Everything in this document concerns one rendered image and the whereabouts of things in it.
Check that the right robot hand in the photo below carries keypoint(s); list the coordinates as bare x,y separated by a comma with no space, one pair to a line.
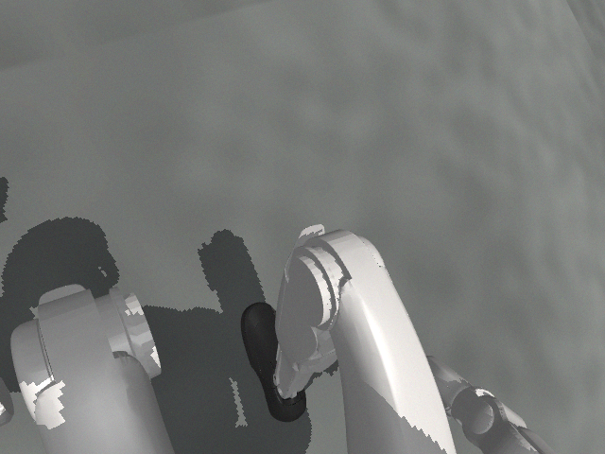
449,383

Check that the right robot foot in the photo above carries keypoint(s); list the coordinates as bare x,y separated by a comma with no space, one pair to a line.
260,340

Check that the right robot arm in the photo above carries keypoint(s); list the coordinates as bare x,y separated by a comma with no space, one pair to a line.
492,426

